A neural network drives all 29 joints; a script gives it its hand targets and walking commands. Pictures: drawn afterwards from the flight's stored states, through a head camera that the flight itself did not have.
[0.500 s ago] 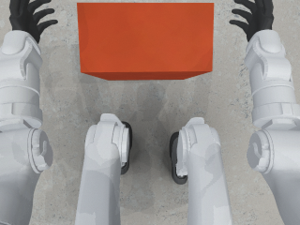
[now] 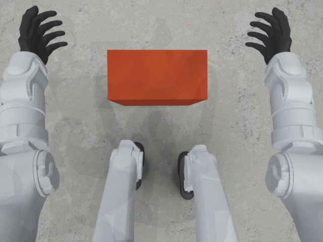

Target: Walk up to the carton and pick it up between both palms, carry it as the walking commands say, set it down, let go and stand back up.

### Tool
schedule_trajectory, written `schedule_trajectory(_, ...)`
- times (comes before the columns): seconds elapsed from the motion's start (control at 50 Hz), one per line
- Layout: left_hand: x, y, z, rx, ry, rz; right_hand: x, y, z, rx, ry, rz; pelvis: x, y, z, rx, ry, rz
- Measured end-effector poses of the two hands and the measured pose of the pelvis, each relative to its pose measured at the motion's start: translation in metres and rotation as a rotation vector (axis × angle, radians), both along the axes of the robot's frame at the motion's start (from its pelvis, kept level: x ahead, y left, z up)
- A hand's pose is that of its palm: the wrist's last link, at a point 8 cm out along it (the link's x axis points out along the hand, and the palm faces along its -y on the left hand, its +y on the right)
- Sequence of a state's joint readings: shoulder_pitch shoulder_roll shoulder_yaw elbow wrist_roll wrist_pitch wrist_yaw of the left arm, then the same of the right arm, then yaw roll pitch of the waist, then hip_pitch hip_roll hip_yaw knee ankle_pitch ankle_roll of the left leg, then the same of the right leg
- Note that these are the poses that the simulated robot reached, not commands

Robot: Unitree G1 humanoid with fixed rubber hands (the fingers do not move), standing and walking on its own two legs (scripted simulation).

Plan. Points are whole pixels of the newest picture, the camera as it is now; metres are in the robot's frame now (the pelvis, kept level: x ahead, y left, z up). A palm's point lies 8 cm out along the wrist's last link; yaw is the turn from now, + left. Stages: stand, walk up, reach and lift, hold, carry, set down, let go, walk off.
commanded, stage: set down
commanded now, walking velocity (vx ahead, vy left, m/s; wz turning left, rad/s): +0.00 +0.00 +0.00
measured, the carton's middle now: (157, 83) +0.48 +0.04 -0.39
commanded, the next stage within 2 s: let go in 0.38 s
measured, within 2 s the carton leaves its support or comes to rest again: neither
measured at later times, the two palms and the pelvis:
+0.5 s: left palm out of the picture +0.48 +0.29 +0.03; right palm out of the picture +0.50 -0.20 +0.03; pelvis +0.03 +0.01 +0.12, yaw +0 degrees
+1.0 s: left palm out of the picture +0.32 +0.26 +0.12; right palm out of the picture +0.36 -0.22 +0.12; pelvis +0.09 +0.00 +0.20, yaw +1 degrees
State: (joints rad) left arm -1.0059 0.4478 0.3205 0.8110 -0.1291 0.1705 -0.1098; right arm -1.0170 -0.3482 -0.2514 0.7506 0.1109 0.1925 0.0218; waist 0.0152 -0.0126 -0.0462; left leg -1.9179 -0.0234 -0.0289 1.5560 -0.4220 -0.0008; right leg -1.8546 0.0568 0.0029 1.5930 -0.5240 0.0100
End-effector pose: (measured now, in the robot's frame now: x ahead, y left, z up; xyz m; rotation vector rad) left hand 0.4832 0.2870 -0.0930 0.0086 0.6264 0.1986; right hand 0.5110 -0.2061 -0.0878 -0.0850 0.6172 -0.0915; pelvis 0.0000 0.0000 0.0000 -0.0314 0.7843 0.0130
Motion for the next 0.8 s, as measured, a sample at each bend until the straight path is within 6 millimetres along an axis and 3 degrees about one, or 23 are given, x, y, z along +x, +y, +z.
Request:
schedule_trajectory(0.36, -0.008, 0.004, 0.106, 0.011, 0.018, -0.001, -0.008, 0.000, 0.105, -0.002, 0.013, 0.005, 0.020, 0.003, 0.097, 0.003, -0.046, 0.002)
schedule_trajectory(0.46, -0.008, 0.003, 0.123, 0.016, 0.037, -0.009, -0.010, 0.002, 0.119, -0.006, 0.038, 0.010, 0.026, 0.005, 0.114, 0.003, -0.064, 0.001)
schedule_trajectory(0.58, -0.013, 0.000, 0.125, 0.046, 0.074, -0.045, -0.016, 0.007, 0.122, -0.025, 0.072, 0.027, 0.034, 0.007, 0.127, 0.001, -0.079, -0.002)
schedule_trajectory(0.7, -0.049, -0.003, 0.127, 0.112, 0.127, -0.110, -0.049, 0.008, 0.125, -0.082, 0.109, 0.065, 0.048, 0.009, 0.141, 0.001, -0.117, 0.001)
schedule_trajectory(0.8, -0.094, -0.011, 0.154, 0.123, 0.157, -0.135, -0.092, 0.004, 0.147, -0.105, 0.147, 0.092, 0.064, 0.009, 0.163, 0.007, -0.196, 0.008)
